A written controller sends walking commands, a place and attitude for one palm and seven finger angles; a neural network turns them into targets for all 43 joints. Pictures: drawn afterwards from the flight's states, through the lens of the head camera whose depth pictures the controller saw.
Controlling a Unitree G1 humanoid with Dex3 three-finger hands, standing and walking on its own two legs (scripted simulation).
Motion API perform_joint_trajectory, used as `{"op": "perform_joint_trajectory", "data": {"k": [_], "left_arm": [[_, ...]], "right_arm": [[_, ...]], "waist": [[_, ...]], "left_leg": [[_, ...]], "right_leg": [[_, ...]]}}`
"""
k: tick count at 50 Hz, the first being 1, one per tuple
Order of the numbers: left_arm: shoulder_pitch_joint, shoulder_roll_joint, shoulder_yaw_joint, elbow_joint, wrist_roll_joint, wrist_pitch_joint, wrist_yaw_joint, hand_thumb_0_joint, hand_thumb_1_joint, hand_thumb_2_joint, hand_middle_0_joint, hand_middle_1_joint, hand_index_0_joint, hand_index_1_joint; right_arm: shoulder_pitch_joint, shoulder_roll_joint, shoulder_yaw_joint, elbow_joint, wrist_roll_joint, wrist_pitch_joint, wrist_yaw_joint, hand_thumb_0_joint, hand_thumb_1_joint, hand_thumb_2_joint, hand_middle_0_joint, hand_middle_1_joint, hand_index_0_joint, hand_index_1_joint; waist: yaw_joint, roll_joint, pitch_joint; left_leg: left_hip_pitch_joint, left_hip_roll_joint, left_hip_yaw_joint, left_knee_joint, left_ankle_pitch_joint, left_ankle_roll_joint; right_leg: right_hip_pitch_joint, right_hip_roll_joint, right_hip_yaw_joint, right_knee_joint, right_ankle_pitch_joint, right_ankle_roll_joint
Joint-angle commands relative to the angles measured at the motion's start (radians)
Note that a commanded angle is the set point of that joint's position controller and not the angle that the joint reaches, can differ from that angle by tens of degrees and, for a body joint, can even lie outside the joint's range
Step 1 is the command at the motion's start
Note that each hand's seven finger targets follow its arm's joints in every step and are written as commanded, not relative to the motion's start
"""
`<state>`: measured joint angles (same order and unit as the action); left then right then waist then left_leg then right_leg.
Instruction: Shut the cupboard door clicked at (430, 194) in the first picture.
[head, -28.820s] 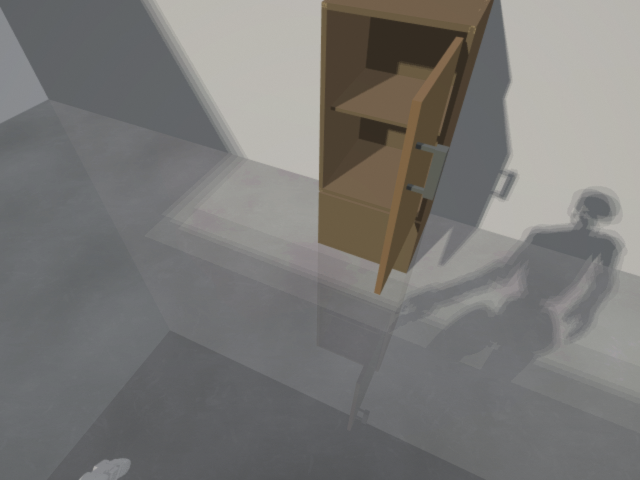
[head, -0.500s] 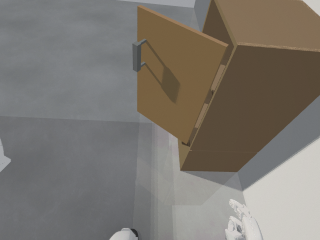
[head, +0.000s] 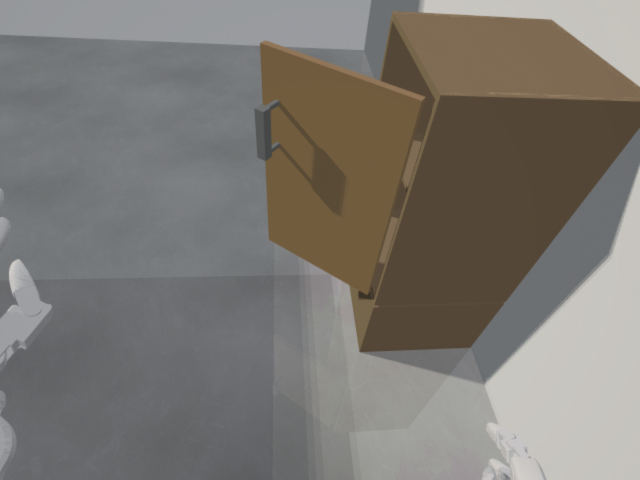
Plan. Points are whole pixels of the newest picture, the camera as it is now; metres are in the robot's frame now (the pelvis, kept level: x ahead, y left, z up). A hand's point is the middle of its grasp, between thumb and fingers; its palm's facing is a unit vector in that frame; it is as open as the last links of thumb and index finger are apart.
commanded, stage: stop stepping back and stand still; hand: left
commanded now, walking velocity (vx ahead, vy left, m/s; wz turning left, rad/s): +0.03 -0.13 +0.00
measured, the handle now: (269, 129) +0.82 +0.14 -0.01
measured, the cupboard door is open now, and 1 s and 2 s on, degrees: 52 52 52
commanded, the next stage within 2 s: let the arm hang, fingers relaxed in 0.58 s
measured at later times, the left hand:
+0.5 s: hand (96, 293) +0.26 +0.24 +0.15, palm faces +0.40 -0.85 -0.35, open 7.4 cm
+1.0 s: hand out of the picture +0.04 +0.17 -0.17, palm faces +0.06 -0.99 -0.16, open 7.1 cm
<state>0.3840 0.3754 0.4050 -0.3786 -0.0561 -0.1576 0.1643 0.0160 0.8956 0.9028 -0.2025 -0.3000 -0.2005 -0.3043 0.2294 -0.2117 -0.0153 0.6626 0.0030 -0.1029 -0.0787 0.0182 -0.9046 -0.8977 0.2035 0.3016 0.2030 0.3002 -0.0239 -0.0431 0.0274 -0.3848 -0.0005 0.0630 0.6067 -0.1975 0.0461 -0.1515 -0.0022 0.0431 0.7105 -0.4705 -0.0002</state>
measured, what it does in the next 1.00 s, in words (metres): stands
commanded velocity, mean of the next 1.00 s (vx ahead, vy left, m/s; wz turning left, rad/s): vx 0.02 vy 0.00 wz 0.00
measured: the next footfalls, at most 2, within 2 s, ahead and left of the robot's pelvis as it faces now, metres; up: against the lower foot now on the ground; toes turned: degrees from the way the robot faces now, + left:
none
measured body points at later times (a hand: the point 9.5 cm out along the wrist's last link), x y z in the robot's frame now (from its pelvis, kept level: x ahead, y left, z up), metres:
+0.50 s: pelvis +0.04 -0.01 +0.01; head +0.04 +0.00 +0.46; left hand +0.23 +0.28 +0.17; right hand +0.20 -0.26 -0.07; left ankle +0.08 +0.09 -0.72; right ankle -0.05 -0.12 -0.72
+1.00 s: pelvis +0.01 +0.00 +0.00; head +0.01 +0.03 +0.45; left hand +0.03 +0.22 -0.16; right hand +0.07 -0.24 -0.13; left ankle +0.08 +0.09 -0.72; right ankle -0.05 -0.11 -0.72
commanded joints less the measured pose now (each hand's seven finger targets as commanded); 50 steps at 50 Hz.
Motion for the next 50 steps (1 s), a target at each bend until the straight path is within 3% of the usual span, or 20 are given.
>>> {"op": "perform_joint_trajectory", "data": {"k": [1,3,5,9,12,14,19,22,24,29,33,34,35,36,38,42,43,46,48,50], "left_arm": [[0.160,0.274,0.199,-0.512,-0.015,-0.133,0.007,0.000,0.900,0.900,-0.200,-0.300,-0.200,-0.300],[0.267,0.270,0.224,-0.502,-0.017,-0.126,0.008,0.000,0.900,0.900,-0.200,-0.300,-0.200,-0.300],[0.329,0.257,0.232,-0.431,-0.026,-0.113,0.008,0.000,0.900,0.900,-0.200,-0.300,-0.200,-0.300],[0.270,0.238,0.220,-0.233,-0.038,-0.064,0.019,0.000,0.900,0.900,-0.200,-0.300,-0.200,-0.300],[0.156,0.181,0.118,-0.119,-0.022,-0.046,0.020,0.000,0.900,0.900,-0.200,-0.300,-0.200,-0.300],[0.034,0.187,0.071,-0.106,-0.007,-0.047,0.011,0.000,0.900,0.900,-0.200,-0.300,-0.200,-0.300],[-0.154,0.227,0.038,-0.264,0.025,-0.062,0.002,0.000,0.900,0.900,-0.200,-0.300,-0.200,-0.300],[-0.071,0.249,0.084,-0.392,0.022,-0.082,0.014,0.000,0.900,0.900,-0.200,-0.300,-0.200,-0.300],[0.064,0.316,0.183,-0.432,0.017,-0.095,0.023,0.000,0.900,0.900,-0.200,-0.300,-0.200,-0.300],[0.287,0.283,0.248,-0.322,-0.018,-0.106,0.015,0.000,0.900,0.900,-0.200,-0.300,-0.200,-0.300],[0.253,0.224,0.185,-0.226,-0.031,-0.087,0.001,0.000,0.900,0.900,-0.200,-0.300,-0.200,-0.300],[0.086,-0.003,-0.327,0.396,0.020,0.029,-0.114,0.000,0.900,0.900,-0.200,-0.300,-0.200,-0.300],[0.067,0.023,-0.296,0.458,0.036,0.127,-0.145,0.000,0.900,0.900,-0.200,-0.300,-0.200,-0.300],[0.074,-0.004,-0.297,0.462,0.043,0.167,-0.152,0.000,0.900,0.900,-0.200,-0.300,-0.200,-0.300],[0.032,-0.018,-0.318,0.575,0.066,0.170,-0.158,0.000,0.900,0.900,-0.200,-0.300,-0.200,-0.300],[-0.023,0.001,-0.327,0.818,0.083,0.155,-0.156,0.000,0.900,0.900,-0.200,-0.300,-0.200,-0.300],[-0.048,0.000,-0.331,0.879,0.083,0.158,-0.151,0.000,0.900,0.900,-0.200,-0.300,-0.200,-0.300],[-0.106,-0.008,-0.349,1.010,0.075,0.169,-0.136,0.000,0.900,0.900,-0.200,-0.300,-0.200,-0.300],[-0.078,-0.040,-0.361,1.108,0.069,0.172,-0.136,0.000,0.900,0.900,-0.200,-0.300,-0.200,-0.300],[-0.007,-0.074,-0.356,1.209,0.067,0.175,-0.134,0.000,0.900,0.900,-0.200,-0.300,-0.200,-0.300]], "right_arm": [[-0.096,-0.107,-0.025,-0.191,-0.008,-0.083,0.026,0.000,-0.900,-0.900,0.200,0.300,0.200,0.300],[-0.092,-0.100,-0.018,-0.201,-0.008,-0.073,0.031,0.000,-0.900,-0.900,0.200,0.300,0.200,0.300],[-0.075,-0.098,-0.016,-0.206,-0.011,-0.050,0.030,0.000,-0.900,-0.900,0.200,0.300,0.200,0.300],[-0.055,-0.104,-0.028,-0.178,-0.003,0.003,0.013,0.000,-0.900,-0.900,0.200,0.300,0.200,0.300],[-0.047,-0.111,-0.016,-0.154,0.013,0.010,0.005,0.000,-0.900,-0.900,0.200,0.300,0.200,0.300],[-0.067,-0.127,-0.026,-0.146,0.015,-0.003,-0.007,0.000,-0.900,-0.900,0.200,0.300,0.200,0.300],[-0.108,-0.123,-0.014,-0.162,0.017,-0.022,-0.018,0.000,-0.900,-0.900,0.200,0.300,0.200,0.300],[-0.107,-0.108,-0.010,-0.181,0.017,-0.031,-0.005,0.000,-0.900,-0.900,0.200,0.300,0.200,0.300],[-0.105,-0.110,-0.015,-0.196,0.010,-0.028,0.002,0.000,-0.900,-0.900,0.200,0.300,0.200,0.300],[-0.085,-0.098,-0.025,-0.215,0.010,0.010,0.013,0.000,-0.900,-0.900,0.200,0.300,0.200,0.300],[-0.068,-0.113,-0.030,-0.209,0.022,0.023,0.008,0.000,-0.900,-0.900,0.200,0.300,0.200,0.300],[-0.184,-0.201,-0.032,-0.093,0.049,-0.075,0.088,0.000,-0.900,-0.900,0.200,0.300,0.200,0.300],[-0.099,-0.265,-0.057,-0.037,0.019,-0.037,0.095,0.000,-0.900,-0.900,0.200,0.300,0.200,0.300],[-0.074,-0.237,-0.051,-0.039,0.012,-0.007,0.089,0.000,-0.900,-0.900,0.200,0.300,0.200,0.300],[-0.080,-0.219,-0.027,-0.008,-0.007,0.030,0.079,0.000,-0.900,-0.900,0.200,0.300,0.200,0.300],[-0.082,-0.148,-0.003,0.032,-0.024,0.070,0.071,0.000,-0.900,-0.900,0.200,0.300,0.200,0.300],[-0.070,-0.142,-0.006,0.056,-0.029,0.084,0.069,0.000,-0.900,-0.900,0.200,0.300,0.200,0.300],[-0.044,-0.125,-0.008,0.119,-0.040,0.117,0.067,0.000,-0.900,-0.900,0.200,0.300,0.200,0.300],[-0.016,-0.112,0.002,0.171,-0.035,0.116,0.066,0.000,-0.900,-0.900,0.200,0.300,0.200,0.300],[-0.003,-0.100,0.001,0.213,-0.031,0.113,0.057,0.000,-0.900,-0.900,0.200,0.300,0.200,0.300]], "waist": [[0.041,0.227,-0.214],[0.027,0.317,-0.224],[0.014,0.301,-0.219],[-0.004,-0.004,-0.088],[-0.011,-0.068,-0.031],[-0.004,-0.055,-0.057],[0.017,0.042,-0.111],[0.027,0.126,-0.154],[0.040,0.181,-0.173],[0.027,0.181,-0.189],[0.013,0.124,-0.182],[-0.016,0.110,-0.106],[0.000,0.114,-0.156],[0.004,0.113,-0.132],[0.027,0.024,-0.107],[0.027,-0.296,-0.117],[0.019,-0.324,-0.090],[-0.003,-0.086,-0.014],[-0.003,0.124,0.027],[0.022,0.286,0.037]], "left_leg": [[0.194,0.198,-0.279,-0.382,-0.242,0.020],[0.111,0.135,-0.156,-0.343,-0.255,-0.026],[0.049,0.101,-0.096,-0.287,-0.262,-0.044],[0.090,0.071,-0.061,-0.060,-0.168,-0.052],[0.096,0.067,-0.061,-0.043,0.024,-0.033],[0.186,0.072,-0.064,-0.087,0.168,-0.022],[0.271,0.094,-0.077,-0.105,0.369,0.013],[0.269,0.081,-0.072,-0.106,0.369,0.011],[0.239,0.077,-0.077,-0.107,0.342,0.000],[0.213,0.083,-0.067,-0.100,0.367,-0.028],[0.256,0.105,-0.065,-0.119,0.394,-0.025],[0.218,0.123,-0.089,-0.011,0.559,-0.019],[0.243,0.145,-0.104,-0.013,0.558,-0.013],[0.224,0.169,-0.118,-0.029,0.510,0.000],[0.070,0.196,-0.188,-0.100,0.288,0.044],[0.080,0.069,-0.115,0.011,0.139,-0.003],[0.084,0.038,-0.098,0.043,0.048,-0.014],[0.132,0.040,-0.074,0.016,0.038,-0.024],[0.169,0.081,-0.138,-0.094,0.111,-0.006],[0.092,0.106,-0.203,-0.209,0.007,0.013]], "right_leg": [[-0.042,0.038,-0.065,-0.152,0.053,-0.006],[0.057,0.040,-0.090,-0.268,0.120,-0.018],[0.093,0.015,-0.066,-0.310,0.129,-0.039],[-0.145,-0.117,0.166,-0.474,-0.080,-0.109],[-0.125,-0.143,0.141,-0.415,0.293,-0.082],[-0.110,-0.096,0.065,-0.341,0.536,-0.027],[-0.077,-0.042,-0.016,-0.281,0.600,0.036],[-0.026,-0.044,-0.015,-0.278,0.570,0.022],[-0.002,-0.048,0.001,-0.300,0.517,0.009],[0.018,-0.048,0.016,-0.318,0.559,-0.016],[-0.021,-0.022,-0.008,-0.322,0.569,0.007],[-0.152,-0.074,-0.085,-0.176,0.626,-0.023],[-0.166,-0.085,-0.035,-0.168,0.475,-0.019],[-0.185,-0.066,-0.053,-0.154,0.329,-0.014],[-0.122,-0.048,-0.060,-0.143,0.162,-0.012],[-0.096,-0.155,0.043,-0.273,0.450,-0.068],[-0.124,-0.188,0.065,-0.301,0.457,-0.099],[-0.178,-0.193,0.065,-0.320,0.338,-0.131],[-0.199,-0.108,0.020,-0.310,0.144,-0.080],[-0.095,-0.069,-0.013,-0.304,0.121,-0.056]]}}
